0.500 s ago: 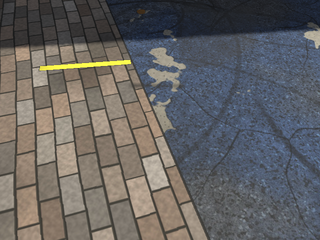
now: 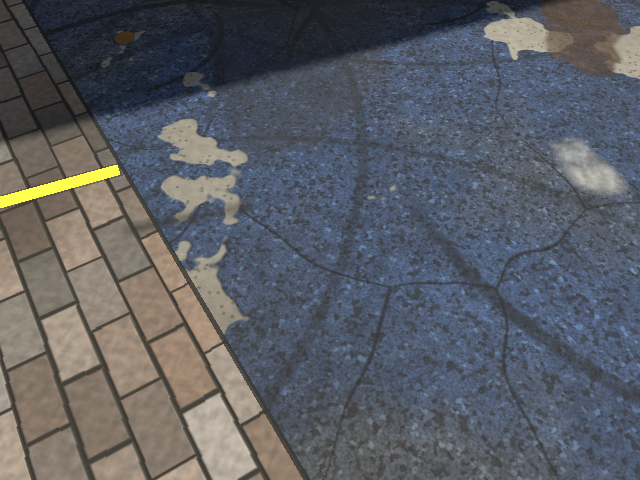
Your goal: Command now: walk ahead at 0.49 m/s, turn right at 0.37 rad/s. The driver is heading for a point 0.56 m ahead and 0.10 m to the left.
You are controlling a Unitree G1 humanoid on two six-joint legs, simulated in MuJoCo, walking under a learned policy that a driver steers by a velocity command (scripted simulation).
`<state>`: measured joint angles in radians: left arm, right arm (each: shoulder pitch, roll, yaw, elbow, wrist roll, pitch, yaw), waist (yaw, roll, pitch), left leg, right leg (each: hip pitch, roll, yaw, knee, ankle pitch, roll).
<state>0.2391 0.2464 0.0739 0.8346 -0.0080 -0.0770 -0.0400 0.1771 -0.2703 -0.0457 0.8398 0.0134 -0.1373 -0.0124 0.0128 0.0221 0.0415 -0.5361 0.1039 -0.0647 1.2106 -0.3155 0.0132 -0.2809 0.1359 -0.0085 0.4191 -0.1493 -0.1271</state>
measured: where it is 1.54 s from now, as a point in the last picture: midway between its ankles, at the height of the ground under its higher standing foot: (302, 439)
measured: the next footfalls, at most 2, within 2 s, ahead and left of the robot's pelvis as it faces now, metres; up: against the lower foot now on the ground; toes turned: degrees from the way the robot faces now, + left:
left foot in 0.38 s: +0.41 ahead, +0.14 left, +0.00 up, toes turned +4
right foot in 0.82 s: +0.67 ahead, -0.02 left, +0.00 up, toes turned +14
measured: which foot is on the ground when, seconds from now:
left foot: up 0.00-0.36, down 0.38-0.84, up 0.86-1.00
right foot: down 0.00-0.40, up 0.42-0.80, down 0.82-1.00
